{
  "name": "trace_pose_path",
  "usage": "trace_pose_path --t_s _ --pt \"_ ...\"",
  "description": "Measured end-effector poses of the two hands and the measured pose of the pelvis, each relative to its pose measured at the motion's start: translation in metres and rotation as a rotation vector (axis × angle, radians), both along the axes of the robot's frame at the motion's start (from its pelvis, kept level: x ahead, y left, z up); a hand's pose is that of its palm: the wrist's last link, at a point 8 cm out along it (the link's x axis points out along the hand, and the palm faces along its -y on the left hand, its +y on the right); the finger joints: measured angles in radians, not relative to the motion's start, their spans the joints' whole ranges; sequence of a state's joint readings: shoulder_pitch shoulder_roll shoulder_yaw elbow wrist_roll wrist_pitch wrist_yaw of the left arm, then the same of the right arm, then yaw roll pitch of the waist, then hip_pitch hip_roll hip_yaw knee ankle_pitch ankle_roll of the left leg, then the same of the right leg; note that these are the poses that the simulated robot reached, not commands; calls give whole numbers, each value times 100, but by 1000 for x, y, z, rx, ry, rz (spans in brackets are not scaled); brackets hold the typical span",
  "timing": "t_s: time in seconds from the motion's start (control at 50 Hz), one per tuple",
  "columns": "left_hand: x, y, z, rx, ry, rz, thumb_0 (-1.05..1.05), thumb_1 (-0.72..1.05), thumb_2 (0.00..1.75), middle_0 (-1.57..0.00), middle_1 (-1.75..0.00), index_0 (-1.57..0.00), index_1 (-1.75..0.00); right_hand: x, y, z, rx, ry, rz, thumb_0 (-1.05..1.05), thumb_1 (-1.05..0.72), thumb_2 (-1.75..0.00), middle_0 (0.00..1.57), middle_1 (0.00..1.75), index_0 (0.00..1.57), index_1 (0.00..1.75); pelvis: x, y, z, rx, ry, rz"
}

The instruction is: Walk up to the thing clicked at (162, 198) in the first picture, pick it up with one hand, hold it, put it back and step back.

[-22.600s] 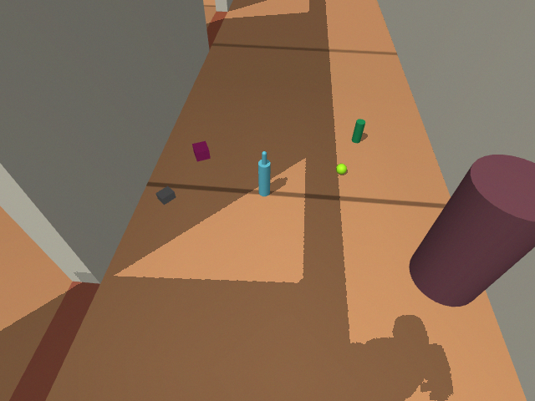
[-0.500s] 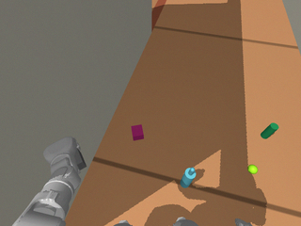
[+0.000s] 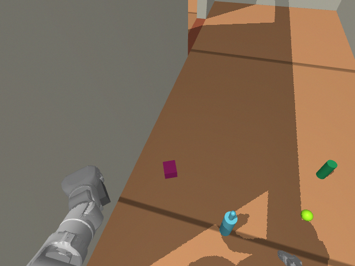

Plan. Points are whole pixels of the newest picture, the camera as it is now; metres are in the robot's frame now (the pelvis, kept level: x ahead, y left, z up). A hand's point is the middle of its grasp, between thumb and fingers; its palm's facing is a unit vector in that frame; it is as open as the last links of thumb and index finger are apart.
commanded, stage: hold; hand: left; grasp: from above
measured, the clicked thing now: (93, 196) +0.32 +0.25 -0.10
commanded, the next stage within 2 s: crouch in 1.46 s
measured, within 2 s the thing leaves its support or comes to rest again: neither
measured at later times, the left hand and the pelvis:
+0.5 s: hand (91, 196) +0.30 +0.23 -0.04, palm faces -0.36 -0.23 -0.90, open 8.3 cm; pelvis +0.00 -0.01 +0.01, yaw +0 degrees
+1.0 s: hand (91, 192) +0.30 +0.22 -0.03, palm faces -0.36 -0.23 -0.90, open 8.4 cm; pelvis +0.00 -0.01 +0.01, yaw +0 degrees
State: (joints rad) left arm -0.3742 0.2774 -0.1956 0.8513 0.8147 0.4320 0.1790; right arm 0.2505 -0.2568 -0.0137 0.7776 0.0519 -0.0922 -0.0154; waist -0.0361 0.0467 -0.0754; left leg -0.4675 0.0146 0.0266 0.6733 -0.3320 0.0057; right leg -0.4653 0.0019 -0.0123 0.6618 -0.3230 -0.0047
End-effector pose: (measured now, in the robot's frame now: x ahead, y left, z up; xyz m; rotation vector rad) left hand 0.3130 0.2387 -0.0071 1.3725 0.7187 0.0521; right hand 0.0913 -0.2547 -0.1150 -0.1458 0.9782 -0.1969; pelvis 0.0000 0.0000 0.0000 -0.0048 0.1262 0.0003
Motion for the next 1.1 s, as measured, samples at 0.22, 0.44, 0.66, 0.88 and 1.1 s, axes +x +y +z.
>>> trace_pose_path --t_s 0.22,0.44,0.66,0.88,1.1 --pt "-6 -6 13 0 -9 -7 1 31 13 -83 -30 -87 -26 10 2 6 16 -34 23 1 -89 -89 20 30 20 30 -2 -2 5 3 -30 -1" --pt "-10 -9 21 4 -8 0 1 30 16 -83 -32 -87 -28 21 2 13 23 -72 43 1 -89 -89 20 30 20 30 -3 -5 9 6 -52 0" --pt "-11 -12 29 4 -13 13 1 30 18 -82 -33 -86 -30 31 2 16 32 -92 59 1 -89 -89 20 30 20 30 0 -7 11 7 -65 -1" --pt "-8 -17 37 -4 -15 21 0 31 17 -81 -34 -84 -32 41 4 21 42 -118 74 2 -89 -89 20 30 20 30 2 -7 14 7 -76 -1" --pt "-8 -13 38 -8 5 23 0 30 19 -80 -36 -84 -33 48 7 27 41 -136 86 2 -89 -89 20 30 20 30 2 -6 15 6 -82 0"
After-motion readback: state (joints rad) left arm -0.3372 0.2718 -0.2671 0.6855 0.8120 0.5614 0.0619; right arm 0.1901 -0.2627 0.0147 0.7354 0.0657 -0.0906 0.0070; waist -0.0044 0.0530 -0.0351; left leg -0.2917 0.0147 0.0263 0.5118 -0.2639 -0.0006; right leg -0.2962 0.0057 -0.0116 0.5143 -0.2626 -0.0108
